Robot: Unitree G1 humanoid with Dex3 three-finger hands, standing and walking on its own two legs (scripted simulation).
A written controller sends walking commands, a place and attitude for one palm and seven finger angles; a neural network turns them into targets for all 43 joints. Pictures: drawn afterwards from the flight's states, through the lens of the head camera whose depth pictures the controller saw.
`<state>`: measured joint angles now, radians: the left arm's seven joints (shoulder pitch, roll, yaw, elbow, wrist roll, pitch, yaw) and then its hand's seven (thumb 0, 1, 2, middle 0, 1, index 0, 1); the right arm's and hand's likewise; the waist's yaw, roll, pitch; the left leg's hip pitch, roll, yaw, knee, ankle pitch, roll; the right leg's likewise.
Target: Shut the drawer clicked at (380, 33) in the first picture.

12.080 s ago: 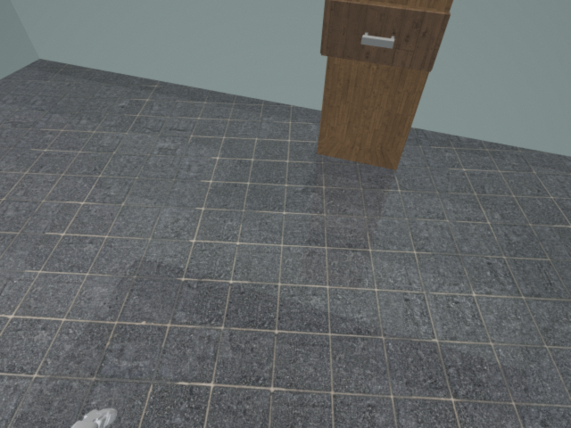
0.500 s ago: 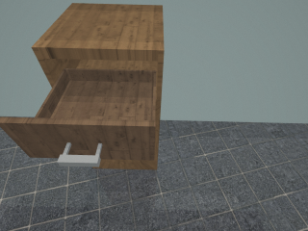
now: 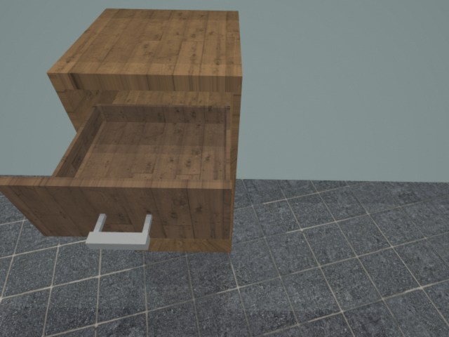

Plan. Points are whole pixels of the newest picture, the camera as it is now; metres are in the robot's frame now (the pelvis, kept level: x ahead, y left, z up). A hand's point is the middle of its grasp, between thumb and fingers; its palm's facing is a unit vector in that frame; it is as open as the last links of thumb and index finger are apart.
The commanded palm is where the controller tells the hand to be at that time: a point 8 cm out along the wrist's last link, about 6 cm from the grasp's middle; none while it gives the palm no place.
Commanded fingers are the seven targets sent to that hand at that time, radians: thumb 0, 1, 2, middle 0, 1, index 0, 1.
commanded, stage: look again from close up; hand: left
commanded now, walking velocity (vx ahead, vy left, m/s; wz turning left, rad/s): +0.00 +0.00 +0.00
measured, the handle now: (122, 230) +0.30 +0.22 +0.02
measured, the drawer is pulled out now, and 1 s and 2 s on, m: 0.30 0.30 0.30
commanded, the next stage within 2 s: raise the hand and make a fist in 0.06 s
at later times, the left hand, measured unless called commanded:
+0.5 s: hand out of the picture +0.12 +0.16 -0.04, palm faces +0.08 -1.00 +0.02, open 6.7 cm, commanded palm +0.08 +0.22 -0.02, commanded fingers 0.00 0.90 0.90 -0.56 -0.69 -0.56 -0.69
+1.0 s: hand (103, 319) +0.14 +0.19 +0.03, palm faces +0.15 -0.98 -0.09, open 3.8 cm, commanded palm +0.09 +0.24 +0.04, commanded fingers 0.00 0.90 0.90 -1.06 -1.23 -1.06 -1.23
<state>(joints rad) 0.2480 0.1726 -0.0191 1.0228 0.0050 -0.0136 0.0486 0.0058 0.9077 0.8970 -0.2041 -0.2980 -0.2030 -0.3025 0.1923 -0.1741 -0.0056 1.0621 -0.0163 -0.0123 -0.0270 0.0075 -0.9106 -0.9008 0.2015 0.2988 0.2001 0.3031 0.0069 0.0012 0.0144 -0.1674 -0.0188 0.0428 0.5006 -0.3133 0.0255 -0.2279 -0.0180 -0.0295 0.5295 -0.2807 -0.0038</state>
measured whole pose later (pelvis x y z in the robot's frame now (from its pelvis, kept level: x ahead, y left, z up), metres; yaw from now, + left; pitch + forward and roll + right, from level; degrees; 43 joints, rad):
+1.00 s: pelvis -0.02 -0.02 -0.05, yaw +2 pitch +8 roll +0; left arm 0.63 0.23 0.24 -0.19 -0.30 -0.30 -0.23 0.02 0.90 0.90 -0.87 -1.02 -0.87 -1.03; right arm 0.29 -0.22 -0.01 0.57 0.05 -0.24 -0.06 0.02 -0.90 -0.90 0.21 0.30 0.20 0.30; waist 0.01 0.02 -0.12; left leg -0.60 0.01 -0.01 0.93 -0.48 -0.01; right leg -0.62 0.00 -0.09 0.91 -0.44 -0.04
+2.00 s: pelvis -0.01 -0.01 -0.02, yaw +2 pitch +1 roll -1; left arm 0.69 0.26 0.19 -0.51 -0.28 -0.08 -0.19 0.02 0.90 0.90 -1.40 -1.60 -1.40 -1.60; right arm 0.27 -0.24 0.06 0.57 0.07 -0.38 -0.06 0.02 -0.90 -0.90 0.20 0.30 0.20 0.30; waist 0.06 0.06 -0.10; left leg -0.35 0.01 -0.01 0.76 -0.42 0.01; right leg -0.36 0.00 -0.09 0.73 -0.37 -0.03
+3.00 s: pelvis -0.02 +0.00 -0.04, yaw +2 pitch +7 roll +0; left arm 0.47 0.18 0.08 -0.17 -0.21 -0.28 -0.16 0.02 0.90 0.90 -1.40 -1.60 -1.40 -1.60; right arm 0.25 -0.24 0.03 0.58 0.02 -0.31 -0.04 0.02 -0.90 -0.90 0.21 0.30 0.20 0.30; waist 0.00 0.04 -0.08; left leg -0.56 -0.02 0.00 0.89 -0.45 0.02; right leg -0.58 -0.03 -0.08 0.87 -0.41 -0.02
